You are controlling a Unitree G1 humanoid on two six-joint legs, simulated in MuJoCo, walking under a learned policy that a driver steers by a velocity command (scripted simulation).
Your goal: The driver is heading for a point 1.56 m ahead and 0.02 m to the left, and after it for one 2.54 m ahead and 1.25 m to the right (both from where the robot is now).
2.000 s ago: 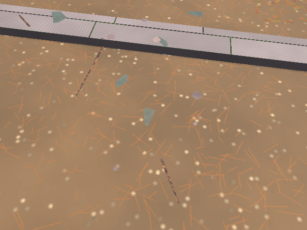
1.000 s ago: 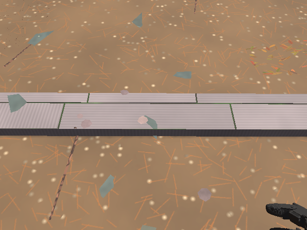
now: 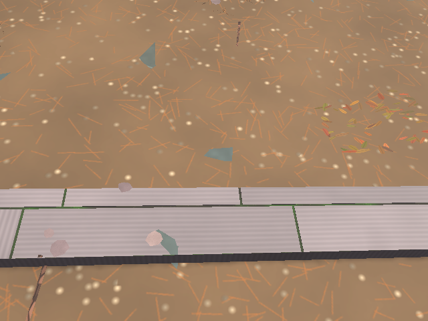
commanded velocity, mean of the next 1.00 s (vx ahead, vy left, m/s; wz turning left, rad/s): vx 0.01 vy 0.00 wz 0.11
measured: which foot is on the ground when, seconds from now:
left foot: down 0.00-0.40, up 0.42-0.68, down 0.70-1.00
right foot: up 0.00-0.38, down 0.40-0.74, up 0.76-1.00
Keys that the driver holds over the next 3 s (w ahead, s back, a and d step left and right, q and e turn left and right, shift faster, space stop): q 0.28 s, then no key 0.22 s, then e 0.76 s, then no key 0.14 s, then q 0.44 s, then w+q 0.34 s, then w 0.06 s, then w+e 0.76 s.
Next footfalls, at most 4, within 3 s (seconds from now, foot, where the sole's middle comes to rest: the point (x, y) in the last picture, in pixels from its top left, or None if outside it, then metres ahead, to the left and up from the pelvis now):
0.40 right None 0.10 -0.13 -0.77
0.70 left None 0.01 0.11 -0.77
1.04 right None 0.06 -0.15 -0.77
1.50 left None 0.10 0.07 -0.77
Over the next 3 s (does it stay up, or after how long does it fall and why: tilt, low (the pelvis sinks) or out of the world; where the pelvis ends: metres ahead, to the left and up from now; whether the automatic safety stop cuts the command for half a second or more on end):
stays up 0.53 0.11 0.01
